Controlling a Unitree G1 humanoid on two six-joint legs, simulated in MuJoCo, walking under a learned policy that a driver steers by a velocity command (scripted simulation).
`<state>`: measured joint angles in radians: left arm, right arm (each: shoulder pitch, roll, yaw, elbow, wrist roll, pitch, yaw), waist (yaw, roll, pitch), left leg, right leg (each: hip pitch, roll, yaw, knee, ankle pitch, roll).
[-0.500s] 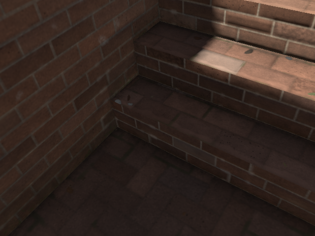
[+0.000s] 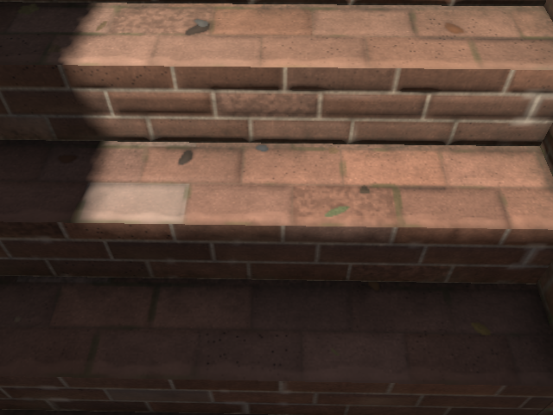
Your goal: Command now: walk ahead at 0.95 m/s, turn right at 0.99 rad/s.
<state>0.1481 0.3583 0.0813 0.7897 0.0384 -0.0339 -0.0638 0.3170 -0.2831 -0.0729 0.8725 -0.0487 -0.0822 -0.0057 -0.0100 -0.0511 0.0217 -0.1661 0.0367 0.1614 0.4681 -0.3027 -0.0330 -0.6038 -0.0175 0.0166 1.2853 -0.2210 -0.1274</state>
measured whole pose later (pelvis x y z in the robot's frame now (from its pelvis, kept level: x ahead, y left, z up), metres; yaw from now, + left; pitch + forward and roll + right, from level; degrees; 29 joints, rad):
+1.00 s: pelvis +0.66 -0.19 +0.25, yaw +4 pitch +6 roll -2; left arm -0.18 0.02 -0.13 0.40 0.00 -0.06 0.06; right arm 0.43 -0.22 -0.11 0.93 0.02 -0.09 -0.02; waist -0.09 0.06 0.00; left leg -0.16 -0.08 -0.28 0.34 -0.02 0.15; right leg -1.04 -0.02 -0.02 1.41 -0.60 -0.07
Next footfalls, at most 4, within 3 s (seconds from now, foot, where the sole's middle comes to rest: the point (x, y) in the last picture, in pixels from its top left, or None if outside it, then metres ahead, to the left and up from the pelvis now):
0.22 right None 0.32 -0.08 -0.77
0.66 left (328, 323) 0.60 -0.09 -0.56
0.98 right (442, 180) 0.83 -0.33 -0.36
1.48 left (283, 34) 1.06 0.01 -0.15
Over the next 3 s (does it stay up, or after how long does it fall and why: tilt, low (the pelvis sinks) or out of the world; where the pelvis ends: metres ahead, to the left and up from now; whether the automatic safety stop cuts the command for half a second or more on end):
stays up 1.21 0.14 0.80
